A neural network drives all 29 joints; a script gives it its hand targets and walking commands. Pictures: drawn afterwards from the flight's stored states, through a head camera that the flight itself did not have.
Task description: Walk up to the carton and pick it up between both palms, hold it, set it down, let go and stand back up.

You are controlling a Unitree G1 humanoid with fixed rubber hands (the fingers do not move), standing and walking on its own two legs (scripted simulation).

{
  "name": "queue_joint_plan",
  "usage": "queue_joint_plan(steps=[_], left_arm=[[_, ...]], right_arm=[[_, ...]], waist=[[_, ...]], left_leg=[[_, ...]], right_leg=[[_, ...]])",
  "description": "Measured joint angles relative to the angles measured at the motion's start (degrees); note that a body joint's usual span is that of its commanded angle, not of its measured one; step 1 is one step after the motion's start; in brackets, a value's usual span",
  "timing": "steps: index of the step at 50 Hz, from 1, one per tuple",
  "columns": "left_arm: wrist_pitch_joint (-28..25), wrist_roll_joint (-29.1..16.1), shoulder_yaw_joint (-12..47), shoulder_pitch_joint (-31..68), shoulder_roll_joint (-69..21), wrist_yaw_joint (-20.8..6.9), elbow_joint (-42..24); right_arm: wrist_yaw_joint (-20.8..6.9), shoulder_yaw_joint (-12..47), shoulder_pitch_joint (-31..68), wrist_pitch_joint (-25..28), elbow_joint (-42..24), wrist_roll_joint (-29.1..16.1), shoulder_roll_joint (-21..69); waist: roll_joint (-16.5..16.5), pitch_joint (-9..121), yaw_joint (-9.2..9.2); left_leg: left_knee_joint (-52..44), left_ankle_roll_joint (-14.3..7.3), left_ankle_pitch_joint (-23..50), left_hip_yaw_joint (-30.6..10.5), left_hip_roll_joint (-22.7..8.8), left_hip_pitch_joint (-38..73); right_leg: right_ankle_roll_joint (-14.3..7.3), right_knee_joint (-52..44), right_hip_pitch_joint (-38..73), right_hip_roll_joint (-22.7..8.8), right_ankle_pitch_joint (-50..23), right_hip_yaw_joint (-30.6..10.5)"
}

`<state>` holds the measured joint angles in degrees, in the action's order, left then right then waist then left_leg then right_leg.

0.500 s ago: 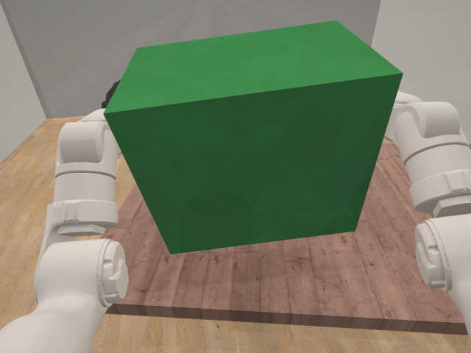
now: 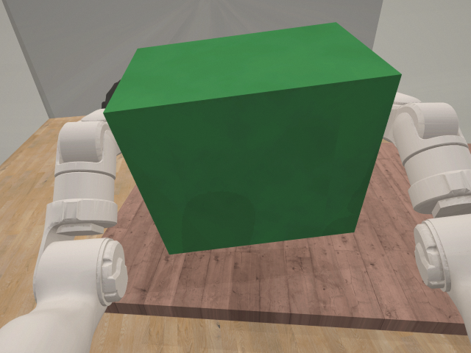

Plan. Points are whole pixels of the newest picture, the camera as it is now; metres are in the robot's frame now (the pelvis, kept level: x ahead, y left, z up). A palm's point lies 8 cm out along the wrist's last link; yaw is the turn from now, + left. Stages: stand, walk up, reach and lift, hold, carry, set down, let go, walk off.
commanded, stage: hold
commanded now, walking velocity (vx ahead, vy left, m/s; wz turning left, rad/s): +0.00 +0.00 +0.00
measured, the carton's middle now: (249, 143) +0.36 -0.01 +0.27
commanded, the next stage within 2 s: none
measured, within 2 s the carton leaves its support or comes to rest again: neither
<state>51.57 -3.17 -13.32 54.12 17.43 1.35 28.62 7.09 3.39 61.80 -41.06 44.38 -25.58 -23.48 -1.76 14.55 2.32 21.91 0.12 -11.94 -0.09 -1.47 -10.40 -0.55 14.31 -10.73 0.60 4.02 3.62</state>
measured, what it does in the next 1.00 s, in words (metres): stands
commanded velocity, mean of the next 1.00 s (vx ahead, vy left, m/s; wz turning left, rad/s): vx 0.00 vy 0.00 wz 0.00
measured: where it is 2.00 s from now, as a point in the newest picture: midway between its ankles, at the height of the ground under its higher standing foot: outside the picture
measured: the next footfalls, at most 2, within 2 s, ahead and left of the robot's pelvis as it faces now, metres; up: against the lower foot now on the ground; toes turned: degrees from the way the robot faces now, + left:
none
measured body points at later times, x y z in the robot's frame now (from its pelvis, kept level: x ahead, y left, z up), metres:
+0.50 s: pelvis +0.00 +0.00 +0.00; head -0.09 +0.00 +0.44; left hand +0.38 +0.20 +0.31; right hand +0.38 -0.21 +0.31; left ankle +0.00 +0.12 -0.75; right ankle +0.04 -0.12 -0.75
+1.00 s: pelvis +0.00 -0.01 +0.00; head -0.09 +0.00 +0.44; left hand +0.38 +0.20 +0.30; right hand +0.38 -0.21 +0.31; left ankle +0.00 +0.12 -0.75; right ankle +0.04 -0.12 -0.75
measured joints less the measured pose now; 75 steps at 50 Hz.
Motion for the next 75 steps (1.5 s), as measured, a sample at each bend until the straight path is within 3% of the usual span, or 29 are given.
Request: queue_joint_plan(steps=[24,45,75], left_arm=[[0.6,1.2,-1.6,2.1,-0.1,-0.4,1.9],[0.1,0.8,-1.6,1.0,0.9,-1.2,-0.5],[-0.8,0.8,-0.8,2.7,1.7,-1.9,2.3]], right_arm=[[-0.5,-1.9,1.4,0.0,2.5,1.1,0.9],[0.3,-2.5,-2.0,0.1,-3.3,2.6,2.2],[0.4,-2.8,-0.5,0.0,-1.3,2.6,2.3]], waist=[[0.6,-1.4,0.11],[0.9,-1.8,1.01],[1.0,-1.6,0.9]], left_leg=[[-0.1,0.2,0.2,-0.1,0.0,0.4],[-0.2,0.7,0.7,-1.4,-0.1,-0.7],[-0.1,0.7,0.9,-1.5,0.0,-0.9]], right_leg=[[-0.2,0.5,0.1,0.0,0.1,-0.1],[-0.7,0.6,-0.6,0.2,0.2,1.2],[-0.7,0.7,-0.8,0.1,0.1,1.1]])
